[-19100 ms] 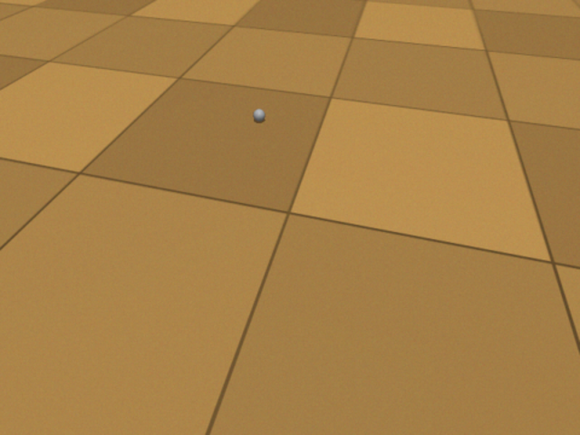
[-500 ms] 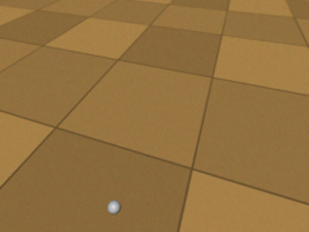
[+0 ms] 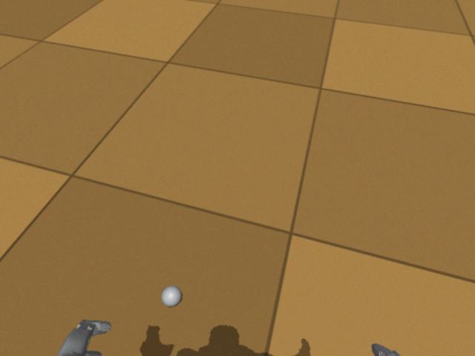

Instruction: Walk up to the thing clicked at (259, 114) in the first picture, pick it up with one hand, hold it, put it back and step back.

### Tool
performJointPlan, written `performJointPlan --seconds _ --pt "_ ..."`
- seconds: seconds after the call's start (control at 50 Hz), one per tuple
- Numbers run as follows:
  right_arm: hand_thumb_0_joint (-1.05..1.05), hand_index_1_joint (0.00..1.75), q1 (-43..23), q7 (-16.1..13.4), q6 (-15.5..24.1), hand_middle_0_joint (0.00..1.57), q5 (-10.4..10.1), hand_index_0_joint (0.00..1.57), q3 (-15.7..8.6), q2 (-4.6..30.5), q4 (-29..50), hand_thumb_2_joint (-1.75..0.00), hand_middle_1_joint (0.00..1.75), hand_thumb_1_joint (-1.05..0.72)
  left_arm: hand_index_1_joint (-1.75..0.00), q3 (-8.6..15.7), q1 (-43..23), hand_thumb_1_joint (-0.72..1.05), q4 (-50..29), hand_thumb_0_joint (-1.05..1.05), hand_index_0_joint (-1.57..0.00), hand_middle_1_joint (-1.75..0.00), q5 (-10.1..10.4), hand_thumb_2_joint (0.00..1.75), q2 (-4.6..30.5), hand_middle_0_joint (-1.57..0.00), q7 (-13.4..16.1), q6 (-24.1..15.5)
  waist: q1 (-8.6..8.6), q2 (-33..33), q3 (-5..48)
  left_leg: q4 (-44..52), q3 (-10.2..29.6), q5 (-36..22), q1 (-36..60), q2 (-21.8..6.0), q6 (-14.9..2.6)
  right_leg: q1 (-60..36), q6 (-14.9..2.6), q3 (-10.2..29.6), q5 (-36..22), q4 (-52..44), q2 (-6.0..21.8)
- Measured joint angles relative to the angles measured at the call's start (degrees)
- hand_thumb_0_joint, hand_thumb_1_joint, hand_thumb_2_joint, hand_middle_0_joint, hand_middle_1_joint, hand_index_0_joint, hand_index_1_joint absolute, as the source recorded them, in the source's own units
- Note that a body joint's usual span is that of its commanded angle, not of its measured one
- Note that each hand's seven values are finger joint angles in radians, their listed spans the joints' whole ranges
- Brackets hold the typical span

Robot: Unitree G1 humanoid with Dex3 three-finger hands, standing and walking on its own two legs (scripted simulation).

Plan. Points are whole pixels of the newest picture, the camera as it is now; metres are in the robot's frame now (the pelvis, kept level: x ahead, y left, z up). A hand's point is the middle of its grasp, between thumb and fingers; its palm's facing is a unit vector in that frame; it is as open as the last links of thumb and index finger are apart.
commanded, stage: rise first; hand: left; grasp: from above
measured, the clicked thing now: (171, 295) +0.43 +0.28 -0.71
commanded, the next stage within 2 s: none
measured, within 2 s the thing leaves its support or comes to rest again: neither
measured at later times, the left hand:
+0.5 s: hand out of the picture +0.14 +0.27 -0.20, palm faces -0.16 -0.87 -0.47, open 14.1 cm
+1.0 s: hand out of the picture +0.18 +0.30 -0.32, palm faces -0.39 -0.63 -0.67, open 14.0 cm
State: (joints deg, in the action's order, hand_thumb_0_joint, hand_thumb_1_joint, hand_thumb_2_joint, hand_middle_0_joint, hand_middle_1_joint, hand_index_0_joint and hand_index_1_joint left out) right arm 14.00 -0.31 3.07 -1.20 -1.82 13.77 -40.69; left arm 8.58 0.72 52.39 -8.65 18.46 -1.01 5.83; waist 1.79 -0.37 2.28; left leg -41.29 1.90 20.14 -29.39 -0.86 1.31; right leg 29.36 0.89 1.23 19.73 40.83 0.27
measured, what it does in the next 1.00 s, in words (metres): lowers itself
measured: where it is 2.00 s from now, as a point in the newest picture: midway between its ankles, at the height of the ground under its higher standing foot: outside the picture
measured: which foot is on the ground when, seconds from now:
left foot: down 0.00-1.00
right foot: down 0.00-1.00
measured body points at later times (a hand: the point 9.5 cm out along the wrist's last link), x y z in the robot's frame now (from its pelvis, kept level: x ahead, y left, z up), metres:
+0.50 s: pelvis +0.00 +0.01 -0.07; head +0.10 +0.03 +0.37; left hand +0.15 +0.31 -0.17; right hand +0.18 -0.23 -0.15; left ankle +0.00 +0.13 -0.71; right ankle +0.01 -0.13 -0.71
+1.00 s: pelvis -0.04 +0.01 -0.18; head +0.12 +0.03 +0.24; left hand +0.20 +0.33 -0.28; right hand +0.17 -0.25 -0.27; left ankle +0.00 +0.13 -0.71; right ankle +0.01 -0.13 -0.71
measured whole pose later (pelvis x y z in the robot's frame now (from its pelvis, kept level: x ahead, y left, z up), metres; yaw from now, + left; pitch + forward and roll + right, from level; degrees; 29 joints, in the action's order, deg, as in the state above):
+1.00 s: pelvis -0.04 +0.01 -0.18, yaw +0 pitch +29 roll -2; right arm 6.3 1.4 12.6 0.1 -2.4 16.3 -33.5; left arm 7.5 0.7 33.7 -31.1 25.5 2.7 0.3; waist 1.8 0.0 11.0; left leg -94.6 3.9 38.6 -85.3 0.4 1.3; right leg 84.1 2.0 0.4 38.0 92.6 0.1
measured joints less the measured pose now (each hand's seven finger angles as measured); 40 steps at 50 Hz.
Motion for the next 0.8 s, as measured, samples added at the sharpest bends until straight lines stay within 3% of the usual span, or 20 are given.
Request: performJointPlan --seconds 0.12,0.26,0.56,0.72,0.8 --pt "0.01 0.3 0.37 -0.08 1.58 0.2 0.14 0.21 -0.39 0.13 3.65 -0.9 0.3 -0.91 -1.02 0.01 4.78 -0.26 -8.51 0.0 -0.09 -1.04 -1.34 0.95 -0.69 -0.07 0.28 3.39 -0.09 -0.04 1.65 -8.13 0.02 3.97 -6.97 0.22 -0.36 6.68 0.45 0.09 3.66 7.52 0.06" --pt "0.01 0.3 -0.82 -0.72 3.32 0.2 0.55 0.21 -0.79 0.27 6.36 -0.9 0.3 -0.92 -1.06 -0.72 10.28 -0.46 -19.02 -0.01 -0.08 -1.07 -3.29 0.96 -0.81 -0.08 0.66 5.58 -0.31 0.18 3.04 -16.34 0.43 7.9 -14.15 0.28 -0.64 13.32 0.83 -0.2 7.2 14.78 -0.05" --pt "0.01 0.3 -2.63 -0.38 5.49 0.2 1.11 0.21 0.18 -0.88 10.88 -0.9 0.3 -0.92 -1.06 -2.21 16.92 -0.52 -32.82 -0.01 -0.09 -1.08 -5.88 0.95 -0.3 -0.08 1.69 9.41 0.03 -0.41 5.65 -28.22 1.47 12.86 -26.3 0.28 -0.81 24.69 1.15 -1.04 11.8 25.51 -0.34" --pt "0.01 0.3 -2.97 -0.18 6.16 0.2 1.0 0.21 0.38 -0.89 11.36 -0.9 0.3 -0.92 -1.06 -2.53 18.05 -0.51 -35.52 -0.01 -0.09 -1.08 -7.41 0.94 0.34 -0.08 2.02 9.19 -0.05 -0.72 6.33 -33.25 1.91 14.3 -31.88 0.44 -0.75 30.11 1.15 -1.37 13.33 30.5 -0.33" --pt "0.01 0.3 -3.61 0.04 7.16 0.2 0.99 0.21 0.44 -0.23 10.96 -0.9 0.3 -0.92 -1.06 -2.76 15.4 -0.52 -32.55 -0.01 -0.09 -1.08 -9.92 0.94 1.67 -0.08 2.17 6.94 -0.08 -0.62 6.82 -36.73 2.11 15.0 -36.16 0.69 -0.67 34.4 1.12 -1.47 14.23 34.18 -0.21"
